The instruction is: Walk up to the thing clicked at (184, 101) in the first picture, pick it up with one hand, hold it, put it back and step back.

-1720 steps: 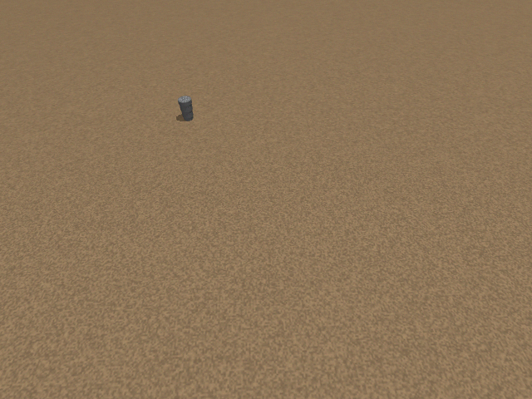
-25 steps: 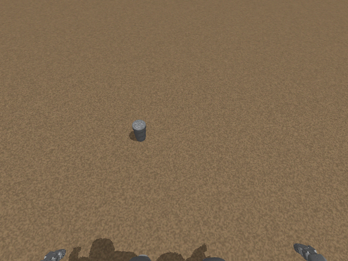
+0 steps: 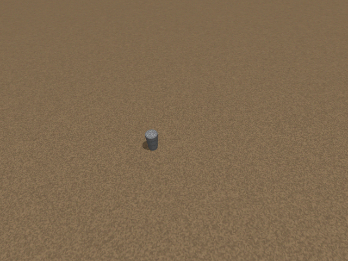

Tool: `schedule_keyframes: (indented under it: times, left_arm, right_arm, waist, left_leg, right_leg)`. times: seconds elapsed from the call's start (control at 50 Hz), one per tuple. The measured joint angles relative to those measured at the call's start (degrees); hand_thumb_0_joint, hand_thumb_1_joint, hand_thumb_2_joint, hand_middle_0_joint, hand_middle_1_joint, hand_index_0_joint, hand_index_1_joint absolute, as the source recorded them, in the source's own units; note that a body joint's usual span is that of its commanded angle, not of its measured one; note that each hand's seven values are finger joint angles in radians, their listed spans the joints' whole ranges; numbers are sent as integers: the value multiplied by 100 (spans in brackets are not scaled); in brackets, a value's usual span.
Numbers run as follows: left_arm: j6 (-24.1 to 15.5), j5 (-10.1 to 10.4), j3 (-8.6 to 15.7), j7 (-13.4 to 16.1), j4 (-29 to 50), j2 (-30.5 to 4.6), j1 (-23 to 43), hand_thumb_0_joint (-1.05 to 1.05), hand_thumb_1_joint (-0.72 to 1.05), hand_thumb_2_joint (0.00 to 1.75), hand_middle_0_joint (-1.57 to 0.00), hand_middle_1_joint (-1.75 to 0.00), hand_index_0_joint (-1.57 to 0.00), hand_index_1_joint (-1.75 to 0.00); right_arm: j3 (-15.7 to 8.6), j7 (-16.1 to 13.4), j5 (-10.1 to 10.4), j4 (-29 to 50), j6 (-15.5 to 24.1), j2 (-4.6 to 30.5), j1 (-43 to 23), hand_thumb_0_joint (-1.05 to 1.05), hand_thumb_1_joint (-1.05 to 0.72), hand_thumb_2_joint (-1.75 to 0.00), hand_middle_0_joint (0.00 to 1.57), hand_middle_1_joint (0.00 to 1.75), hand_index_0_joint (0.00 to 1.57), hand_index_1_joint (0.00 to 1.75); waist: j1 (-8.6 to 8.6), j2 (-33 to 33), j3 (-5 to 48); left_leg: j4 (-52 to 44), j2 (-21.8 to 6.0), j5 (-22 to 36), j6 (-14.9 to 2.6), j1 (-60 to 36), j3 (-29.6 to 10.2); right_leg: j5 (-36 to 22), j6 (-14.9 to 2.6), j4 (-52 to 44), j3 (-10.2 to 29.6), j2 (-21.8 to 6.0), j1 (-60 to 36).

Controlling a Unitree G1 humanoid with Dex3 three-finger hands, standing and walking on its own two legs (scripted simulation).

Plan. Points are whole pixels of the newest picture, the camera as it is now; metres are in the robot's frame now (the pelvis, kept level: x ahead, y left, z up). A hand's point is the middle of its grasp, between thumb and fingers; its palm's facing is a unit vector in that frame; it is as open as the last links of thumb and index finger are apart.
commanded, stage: step back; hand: left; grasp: from the side
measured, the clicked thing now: (152, 140) +1.03 +0.21 -0.69
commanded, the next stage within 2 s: stand in 0.72 s
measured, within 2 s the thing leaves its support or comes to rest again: neither
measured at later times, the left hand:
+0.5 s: hand out of the picture +0.12 +0.25 -0.14, palm faces +0.06 -0.92 -0.39, open 7.4 cm
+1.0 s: hand out of the picture +0.14 +0.26 -0.14, palm faces +0.01 -0.94 -0.34, open 7.4 cm
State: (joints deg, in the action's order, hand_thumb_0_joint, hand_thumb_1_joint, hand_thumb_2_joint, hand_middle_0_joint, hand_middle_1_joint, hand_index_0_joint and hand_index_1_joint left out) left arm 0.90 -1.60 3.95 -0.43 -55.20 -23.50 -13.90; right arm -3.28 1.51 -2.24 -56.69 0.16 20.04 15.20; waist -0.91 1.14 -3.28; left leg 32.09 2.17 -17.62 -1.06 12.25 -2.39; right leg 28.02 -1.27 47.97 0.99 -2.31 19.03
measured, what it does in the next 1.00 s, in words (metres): steps on the spot: right foot, then left foot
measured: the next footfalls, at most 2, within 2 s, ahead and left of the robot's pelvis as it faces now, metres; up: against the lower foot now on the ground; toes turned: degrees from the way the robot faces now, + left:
right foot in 0.16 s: +0.09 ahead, -0.12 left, +0.00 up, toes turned -2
left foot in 0.50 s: +0.12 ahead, +0.13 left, +0.00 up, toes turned +2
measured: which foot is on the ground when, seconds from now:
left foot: down 0.00-0.18, up 0.20-0.48, down 0.50-1.00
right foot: up 0.00-0.14, down 0.16-1.00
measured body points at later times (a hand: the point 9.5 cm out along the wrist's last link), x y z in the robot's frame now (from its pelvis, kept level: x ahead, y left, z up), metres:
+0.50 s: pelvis +0.05 -0.02 +0.00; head +0.07 -0.03 +0.45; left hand +0.11 +0.30 -0.11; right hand +0.13 -0.33 -0.14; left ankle +0.08 +0.13 -0.73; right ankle +0.05 -0.12 -0.73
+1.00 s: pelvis +0.06 +0.00 +0.02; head +0.07 +0.00 +0.47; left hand +0.14 +0.31 -0.11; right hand +0.18 -0.29 -0.11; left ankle +0.08 +0.13 -0.73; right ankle +0.05 -0.12 -0.73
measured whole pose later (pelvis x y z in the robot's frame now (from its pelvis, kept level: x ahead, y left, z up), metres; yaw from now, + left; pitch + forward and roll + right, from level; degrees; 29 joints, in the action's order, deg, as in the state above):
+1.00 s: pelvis +0.06 +0.00 +0.02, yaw +1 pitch -3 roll +0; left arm -1.1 -0.2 -0.4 -0.6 -64.1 -20.1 -5.3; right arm -0.1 0.5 -0.3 -63.3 1.1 19.5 2.4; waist -1.0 -0.2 -3.7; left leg 22.5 -1.4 -10.5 0.8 8.8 0.9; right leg 13.1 0.8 22.0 -2.4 -1.5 5.6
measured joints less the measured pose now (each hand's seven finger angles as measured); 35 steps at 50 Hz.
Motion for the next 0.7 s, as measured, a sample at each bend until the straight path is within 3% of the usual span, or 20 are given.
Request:
schedule_keyframes:
  times: [0.04,0.12,0.16,0.18,0.2,0.24,0.28,0.36,0.44,0.52,0.56,0.7]
  left_arm:
    - [-19,28,-8,-42,-36,-24,-14,1,90,90,-20,-30,-20,-30]
    - [-118,40,15,-104,-35,-28,40,1,90,90,-20,-30,-20,-30]
    - [-200,31,22,-86,-33,16,92,1,90,90,-20,-30,-20,-30]
    - [-249,20,25,-61,-46,72,134,1,90,90,-20,-30,-20,-30]
    - [-289,-9,25,-35,-55,147,177,1,90,90,-20,-30,-20,-30]
    - [-320,-68,-3,-16,-36,250,218,1,90,90,-20,-30,-20,-30]
    - [-312,-77,-25,-21,-16,321,247,1,90,90,-20,-30,-20,-30]
    - [-362,-34,-102,-13,-10,441,273,1,90,90,-21,-30,-20,-30]
    - [-343,-1,-128,0,-29,405,341,1,90,90,-21,-30,-20,-30]
    - [-234,85,-140,40,-20,281,469,1,90,90,-21,-30,-20,-30]
    - [-158,133,-136,72,-45,218,538,1,90,90,-21,-30,-20,-30]
    - [-140,140,-199,62,-329,180,633,1,90,90,-20,-30,-20,-30]
  right_arm:
    - [14,0,-11,24,30,-30,31,0,-90,-90,20,30,21,30]
    - [3,-3,-8,90,81,15,9,0,-90,-90,21,30,21,30]
    - [-6,-14,31,113,36,100,-22,0,-90,-90,21,30,21,30]
    - [-9,-34,62,109,-2,161,-51,0,-90,-90,21,30,21,30]
    - [-12,-71,96,97,-44,215,-73,0,-90,-90,21,30,21,30]
    - [-8,-151,121,43,-126,224,-95,0,-90,-90,20,30,21,30]
    - [6,-170,127,5,-139,215,-123,0,-91,-90,20,30,21,30]
    - [19,-157,129,-9,-62,278,-194,0,-91,-90,20,30,21,30]
    - [40,-154,112,-51,-44,258,-302,0,-91,-90,20,30,20,30]
    - [47,-186,87,-143,-4,157,-452,0,-91,-90,20,30,20,30]
    - [72,-200,67,-189,-4,45,-572,0,-91,-90,20,30,21,30]
    - [214,-165,132,-304,-64,-112,-988,0,-91,-90,20,30,21,30]
  waist:
    - [50,6,49]
    - [142,19,28]
    - [140,-47,-10]
    - [132,-156,-54]
    - [140,-299,-85]
    - [85,-358,-38]
    - [-7,-291,-21]
    - [-62,-355,-45]
    - [-67,-337,-133]
    - [-31,-182,-262]
    - [-85,-14,-319]
    - [-56,-89,-178]
  left_leg:
    - [-134,-80,36,-25,-81,-14]
    - [-183,-179,49,118,-124,-34]
    - [46,-254,-98,213,-66,-48]
    - [263,-342,-232,245,-16,-89]
    - [546,-412,-376,158,76,-220]
    - [1264,-248,-929,75,383,-430]
    - [1829,-92,-1161,55,643,-347]
    - [1903,-124,-863,73,912,-355]
    - [1097,-308,-617,118,786,-154]
    - [119,-286,386,161,419,147]
    - [162,-219,315,202,393,271]
    - [255,-438,133,207,390,276]
  right_leg:
    - [36,-37,153,-59,86,103]
    - [-225,-17,-446,-203,94,72]
    - [-700,-30,-1181,-274,159,-164]
    - [-1235,-49,-1364,-335,242,-252]
    - [-1353,-77,-1371,-433,337,-301]
    - [-1214,-132,-1289,-501,352,-310]
    - [-1141,-183,-1321,-464,261,-374]
    - [-1189,-126,-1577,-496,194,-552]
    - [-1069,-74,-1500,-531,121,-574]
    - [-757,44,-1032,-538,-38,-443]
    - [-700,93,-905,-407,-117,-393]
    - [-905,126,-1397,-362,130,-624]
